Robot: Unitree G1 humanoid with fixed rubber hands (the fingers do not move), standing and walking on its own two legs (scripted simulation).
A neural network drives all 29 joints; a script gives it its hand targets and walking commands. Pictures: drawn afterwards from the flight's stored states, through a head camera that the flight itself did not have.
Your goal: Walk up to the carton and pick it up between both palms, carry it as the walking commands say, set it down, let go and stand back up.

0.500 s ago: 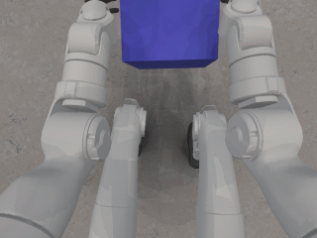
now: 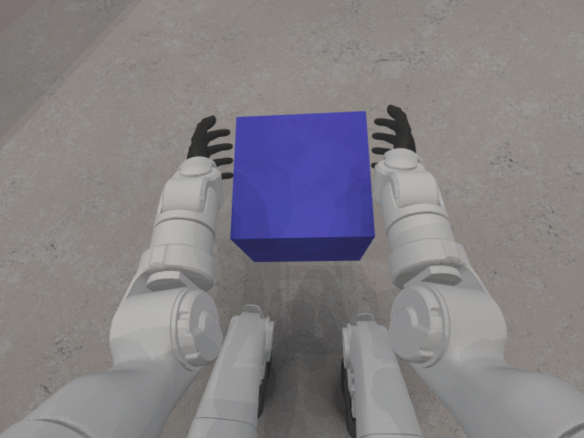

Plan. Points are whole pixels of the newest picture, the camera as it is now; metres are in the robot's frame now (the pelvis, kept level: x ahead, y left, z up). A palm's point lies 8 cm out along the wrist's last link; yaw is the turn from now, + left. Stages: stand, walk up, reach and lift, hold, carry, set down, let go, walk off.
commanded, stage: reach and lift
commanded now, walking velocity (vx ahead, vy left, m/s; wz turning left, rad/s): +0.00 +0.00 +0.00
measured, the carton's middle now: (303, 195) +0.46 +0.02 -0.10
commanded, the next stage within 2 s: none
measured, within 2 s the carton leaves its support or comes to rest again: neither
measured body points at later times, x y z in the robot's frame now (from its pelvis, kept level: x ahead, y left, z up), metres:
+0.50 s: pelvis +0.07 -0.01 +0.09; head +0.15 -0.03 +0.53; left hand +0.43 +0.16 +0.07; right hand +0.46 -0.12 +0.07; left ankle +0.13 +0.15 -0.57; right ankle +0.10 -0.12 -0.57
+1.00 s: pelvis +0.07 -0.01 +0.14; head +0.09 -0.02 +0.58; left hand +0.42 +0.16 +0.14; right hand +0.44 -0.12 +0.15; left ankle +0.13 +0.15 -0.57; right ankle +0.10 -0.12 -0.57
